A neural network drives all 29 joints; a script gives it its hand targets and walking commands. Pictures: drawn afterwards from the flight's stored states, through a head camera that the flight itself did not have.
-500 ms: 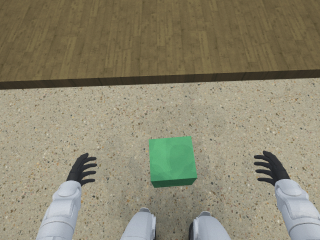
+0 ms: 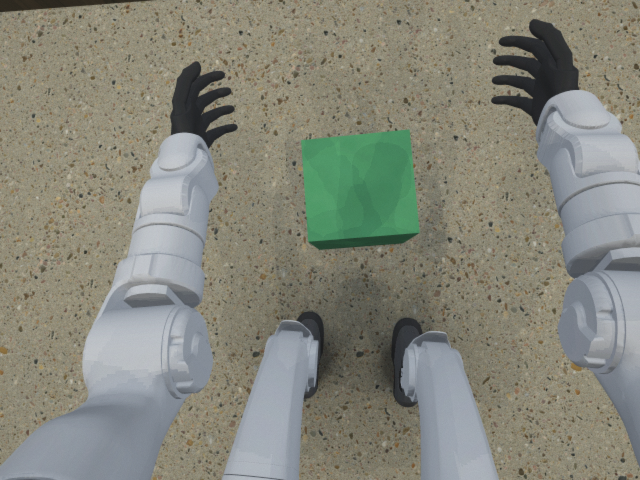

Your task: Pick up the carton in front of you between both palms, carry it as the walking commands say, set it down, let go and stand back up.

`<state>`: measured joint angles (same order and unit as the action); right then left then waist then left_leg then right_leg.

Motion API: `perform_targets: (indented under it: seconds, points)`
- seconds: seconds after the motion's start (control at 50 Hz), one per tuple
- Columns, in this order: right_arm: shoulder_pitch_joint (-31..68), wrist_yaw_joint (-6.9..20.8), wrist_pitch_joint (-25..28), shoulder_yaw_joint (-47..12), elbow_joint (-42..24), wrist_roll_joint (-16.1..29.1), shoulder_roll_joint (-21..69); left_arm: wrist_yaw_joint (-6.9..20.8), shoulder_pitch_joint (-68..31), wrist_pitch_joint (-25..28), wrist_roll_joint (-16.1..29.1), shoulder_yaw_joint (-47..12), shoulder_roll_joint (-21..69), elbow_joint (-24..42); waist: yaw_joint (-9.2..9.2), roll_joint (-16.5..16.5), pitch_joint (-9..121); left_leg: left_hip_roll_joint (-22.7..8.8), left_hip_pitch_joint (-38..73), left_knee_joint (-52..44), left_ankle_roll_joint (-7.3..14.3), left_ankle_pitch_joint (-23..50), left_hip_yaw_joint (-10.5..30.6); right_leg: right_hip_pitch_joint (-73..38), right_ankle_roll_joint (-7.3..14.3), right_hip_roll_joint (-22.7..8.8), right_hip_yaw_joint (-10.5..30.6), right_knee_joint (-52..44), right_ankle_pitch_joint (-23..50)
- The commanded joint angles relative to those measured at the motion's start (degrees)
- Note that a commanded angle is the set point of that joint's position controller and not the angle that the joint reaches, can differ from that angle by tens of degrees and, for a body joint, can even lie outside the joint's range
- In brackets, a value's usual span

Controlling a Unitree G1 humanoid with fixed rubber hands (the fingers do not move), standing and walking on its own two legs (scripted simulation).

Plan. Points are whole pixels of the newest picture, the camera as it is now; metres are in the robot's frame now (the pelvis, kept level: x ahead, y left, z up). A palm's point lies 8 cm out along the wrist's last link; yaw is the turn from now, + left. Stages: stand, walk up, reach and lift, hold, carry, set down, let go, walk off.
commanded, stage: reach and lift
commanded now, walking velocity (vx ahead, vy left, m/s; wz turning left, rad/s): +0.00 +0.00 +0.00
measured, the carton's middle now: (358, 198) +0.51 +0.02 -0.52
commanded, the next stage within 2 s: none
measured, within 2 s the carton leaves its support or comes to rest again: leaves its support in 1.80 s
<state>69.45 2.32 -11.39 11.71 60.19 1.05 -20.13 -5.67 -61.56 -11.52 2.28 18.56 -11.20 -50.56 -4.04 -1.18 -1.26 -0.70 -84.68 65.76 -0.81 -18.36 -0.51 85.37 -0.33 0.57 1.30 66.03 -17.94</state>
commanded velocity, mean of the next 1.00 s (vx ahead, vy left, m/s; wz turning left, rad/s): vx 0.00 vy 0.00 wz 0.00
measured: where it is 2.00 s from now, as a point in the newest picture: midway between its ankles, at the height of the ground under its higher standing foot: (354, 373)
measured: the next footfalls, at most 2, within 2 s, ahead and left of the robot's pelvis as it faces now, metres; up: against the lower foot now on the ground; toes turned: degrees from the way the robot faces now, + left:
none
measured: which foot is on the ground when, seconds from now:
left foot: down 0.00-1.00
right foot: down 0.00-1.00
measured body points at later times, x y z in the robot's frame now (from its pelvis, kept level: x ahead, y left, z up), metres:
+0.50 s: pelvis +0.01 -0.01 -0.15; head +0.35 -0.01 +0.15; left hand +0.50 +0.22 -0.31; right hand +0.55 -0.17 -0.31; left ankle +0.09 +0.13 -0.61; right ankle +0.10 -0.12 -0.61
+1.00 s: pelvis -0.03 +0.00 -0.28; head +0.35 +0.00 -0.03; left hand +0.50 +0.21 -0.46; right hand +0.54 -0.16 -0.46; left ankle +0.09 +0.13 -0.61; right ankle +0.09 -0.12 -0.61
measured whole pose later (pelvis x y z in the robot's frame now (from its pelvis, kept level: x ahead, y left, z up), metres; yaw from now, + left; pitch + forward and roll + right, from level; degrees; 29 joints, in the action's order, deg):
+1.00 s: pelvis -0.03 +0.00 -0.28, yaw +2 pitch +39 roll +2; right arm 84.5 -5.6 -2.3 -0.7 67.1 13.9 -24.2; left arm -8.4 -80.0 -1.3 14.8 7.5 -17.6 -64.7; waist -2.7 0.9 -19.6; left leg 0.9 -131.8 123.7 -1.5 -30.5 -0.1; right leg 132.5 -0.6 0.2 1.7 124.7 -30.8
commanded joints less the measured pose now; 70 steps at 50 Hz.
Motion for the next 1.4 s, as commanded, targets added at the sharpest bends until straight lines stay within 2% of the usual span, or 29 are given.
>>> perform_targets:
  seconds: [0.0,0.02,0.06,0.14,0.18,0.28,0.34,0.36,0.4,0.46,0.5,0.58,0.68,0.72,0.78,0.8,0.82,0.88,0.96,1.02,1.08,1.12,1.14,1.22,1.26,1.3,1.32,1.36,1.38]
  points:
    - [13.5,-0.3,3.1,4.6,-4.0,-5.3,-5.4,0.5,-10.6,3.3,-4.3,5.1,-4.0,5.0,-1.03,-2.4,57.5,3.4,23.6,-5.3,-3.1,8.2,-2.0,-26.4,-1.3,3.7,-1.6,-3.8,6.4]
    - [12.8,-0.5,3.7,5.6,-4.4,-6.1,-5.2,0.8,-9.9,4.0,-4.7,5.0,-3.2,5.2,-0.33,-2.0,58.3,3.6,23.5,-4.4,-3.2,10.4,-1.9,-25.4,-1.3,3.8,-1.7,-3.2,8.8]
    - [12.0,-1.0,4.9,6.3,-4.9,-6.9,-3.9,1.4,-8.7,5.3,-5.4,5.9,-3.0,5.6,-0.46,-3.0,59.2,4.0,20.0,-1.9,-3.1,13.7,-1.8,-24.0,-1.3,4.0,-1.5,-0.7,12.6]
    - [9.0,-2.0,7.2,6.4,-5.1,-7.3,-0.4,2.5,-5.3,8.4,-5.9,6.8,-1.8,3.5,-0.39,-3.3,56.1,4.2,8.3,4.3,-2.9,15.4,-1.6,-18.2,-1.2,3.6,-0.7,5.6,16.3]
    - [7.0,-2.7,8.0,5.6,-4.7,-6.9,1.1,2.9,-4.8,9.6,-5.2,6.4,-2.3,2.5,0.22,-3.4,55.0,4.3,2.2,8.3,-2.7,14.9,-1.5,-15.2,-1.3,3.5,-0.2,9.9,17.7]
    - [6.5,-4.9,9.0,1.9,-8.1,-3.3,1.6,2.4,-4.8,11.4,-2.3,4.2,-5.3,1.1,-0.18,-3.7,60.4,4.5,-6.7,17.8,-2.6,14.9,-1.9,-10.6,-1.7,3.6,0.8,19.4,19.6]
    - [9.2,-6.3,9.1,-1.5,-11.2,0.3,-0.7,1.4,-6.5,11.8,0.8,2.1,-8.1,3.1,-1.34,-4.0,65.9,4.5,-8.3,23.6,-2.7,16.1,-2.1,-10.6,-1.8,3.6,0.9,25.3,20.4]
    - [10.3,-6.7,8.9,-2.5,-12.1,1.3,-1.4,1.0,-7.4,11.7,2.2,1.0,-9.3,3.7,-0.86,-4.8,67.2,4.5,-8.8,24.8,-2.7,15.9,-2.0,-10.8,-2.0,3.8,0.5,27.1,20.1]
    - [12.6,-7.6,8.4,-4.4,-13.9,3.5,-2.9,0.3,-9.5,11.3,4.8,-0.7,-10.3,4.7,-1.11,-4.5,70.0,4.5,-9.1,28.2,-2.9,15.4,-2.3,-11.5,-1.7,3.7,0.6,30.4,19.5]
    - [15.9,-8.5,7.4,-6.3,-13.8,5.7,-4.2,-0.3,-13.5,10.2,7.7,-3.4,-11.6,5.1,0.04,-5.1,70.4,4.1,-11.5,32.0,-2.9,11.4,-3.0,-11.9,-1.7,3.5,0.0,34.0,15.9]
    - [18.5,-8.8,6.7,-6.9,-13.6,6.6,-5.5,-0.8,-16.3,9.4,9.1,-4.2,-12.2,5.0,0.0,-5.3,70.4,3.8,-12.3,34.4,-3.0,8.7,-3.5,-11.3,-1.5,3.1,0.0,35.9,12.8]
    - [21.8,-9.1,5.7,-7.6,-10.2,8.6,-7.1,-1.7,-20.4,8.1,10.8,-6.4,-13.0,2.8,0.14,-3.4,68.7,3.2,-12.6,38.1,-2.9,4.2,-4.0,-7.5,-1.2,2.6,-0.5,39.4,6.8]
    - [23.7,-8.0,6.5,-8.7,-0.5,9.2,-7.0,-2.1,-23.1,8.7,9.2,-6.5,-11.7,-5.5,-0.42,-1.7,53.3,2.3,-17.4,41.1,-2.5,-1.9,-3.0,5.5,-0.9,1.4,0.1,42.2,-1.8]
    - [25.2,-7.6,7.4,-8.9,1.7,9.9,-7.4,-2.2,-24.8,9.5,8.7,-6.8,-11.5,-7.5,-0.51,-0.3,51.0,1.9,-17.2,42.5,-2.3,-1.7,-2.1,8.8,-0.8,1.2,0.2,44.1,-2.1]
    - [27.9,-7.6,8.8,-9.7,2.5,10.8,-8.4,-2.3,-27.0,10.6,9.1,-7.0,-11.9,-8.6,-0.62,-1.1,50.2,1.7,-17.3,44.9,-2.2,0.0,-1.6,10.5,-0.9,0.8,0.2,46.6,-0.9]
    - [28.1,-7.6,9.3,-9.7,3.1,10.7,-9.1,-2.3,-27.8,10.9,9.6,-7.5,-12.3,-8.9,0.25,-1.6,50.7,1.6,-16.6,45.8,-2.2,0.9,-1.3,10.2,-1.0,0.7,0.0,47.5,-0.1]
    - [28.6,-7.7,9.7,-9.9,2.7,11.3,-9.3,-2.5,-28.6,11.3,10.1,-8.0,-12.6,-8.2,0.17,-1.1,51.8,1.7,-15.3,46.5,-2.2,1.6,-1.2,10.2,-0.9,0.7,-0.1,48.3,0.4]
    - [31.4,-7.9,10.4,-11.9,0.9,12.9,-9.8,-2.8,-30.1,11.6,12.0,-9.5,-12.7,-7.9,-0.4,-2.5,53.8,1.8,-13.8,48.1,-2.0,3.6,-0.9,8.4,-0.9,0.3,-0.2,50.2,2.0]
    - [32.4,-8.0,10.8,-12.7,0.3,13.8,-11.7,-3.4,-30.9,11.8,14.2,-11.5,-12.5,-7.1,0.53,-2.4,57.4,2.2,-10.1,49.7,-2.2,5.7,-0.8,7.3,-0.8,0.1,-0.9,52.0,3.2]
    - [31.1,-7.5,11.1,-13.4,0.8,14.1,-11.9,-3.7,-29.3,11.6,17.1,-14.6,-8.4,-8.3,2.71,-0.8,58.5,2.9,-5.8,50.3,-2.4,8.1,-0.6,8.8,-0.3,-0.1,-2.0,52.8,3.7]
    - [30.1,-7.1,11.3,-13.1,1.5,12.7,-11.9,-3.5,-28.5,11.4,18.3,-15.5,-6.4,-8.5,4.42,-2.7,55.3,3.3,-8.7,50.4,-2.5,7.2,-0.1,9.6,-0.5,-0.5,-2.3,52.9,3.4]
    - [29.4,-7.2,11.3,-12.6,0.6,11.9,-10.5,-3.5,-27.5,11.7,18.1,-15.1,-7.1,-8.3,4.52,-4.2,54.8,3.6,-10.6,50.5,-2.2,6.8,-0.3,8.4,-0.8,-0.5,-2.2,52.5,4.3]
    - [28.7,-7.2,11.3,-12.6,1.4,12.0,-10.1,-3.5,-27.0,11.9,17.7,-14.3,-7.9,-8.8,4.16,-4.7,53.9,3.8,-12.5,50.6,-2.4,6.0,-1.1,7.6,-0.9,-0.4,-1.8,52.0,4.5]
    - [28.1,-6.9,11.3,-13.6,2.4,12.9,-6.7,-3.5,-25.5,12.7,14.7,-11.8,-9.6,-12.0,0.48,-4.6,48.7,4.0,-18.7,50.2,-2.1,3.2,-2.2,7.1,-1.4,-0.1,-0.1,51.2,3.8]
    - [28.3,-6.8,11.0,-13.3,4.3,12.6,-5.8,-3.2,-26.3,12.9,13.1,-10.6,-9.5,-12.1,-1.09,-3.2,45.3,3.9,-21.7,50.0,-2.1,1.2,-2.6,9.0,-1.0,0.2,0.9,50.6,1.9]
    - [29.1,-6.5,10.9,-14.0,4.8,13.2,-4.3,-3.1,-27.9,13.1,12.3,-10.9,-8.7,-11.0,-1.83,-1.8,44.2,3.7,-21.3,49.1,-2.1,0.4,-2.9,10.7,-0.9,0.7,0.8,50.1,0.3]
    - [29.7,-6.5,11.0,-14.3,4.6,13.1,-3.3,-3.0,-28.6,13.2,12.4,-11.1,-7.7,-10.6,-1.06,-2.1,44.2,3.7,-21.2,49.0,-2.0,0.2,-2.8,11.2,-0.8,1.0,0.5,49.9,0.1]
    - [30.5,-6.5,11.1,-16.0,5.4,13.6,-0.9,-2.9,-30.2,13.3,12.7,-12.2,-4.6,-10.0,-0.93,-1.9,43.7,3.9,-20.2,48.8,-2.0,0.0,-2.9,11.4,-0.5,1.3,0.8,49.1,-0.6]
    - [30.8,-6.5,11.2,-16.9,5.8,13.5,1.1,-2.6,-30.7,13.1,12.8,-13.4,-1.8,-10.9,0.35,-2.2,43.0,4.0,-20.2,48.5,-2.0,0.0,-2.6,11.1,-0.4,1.7,0.6,48.9,-0.1]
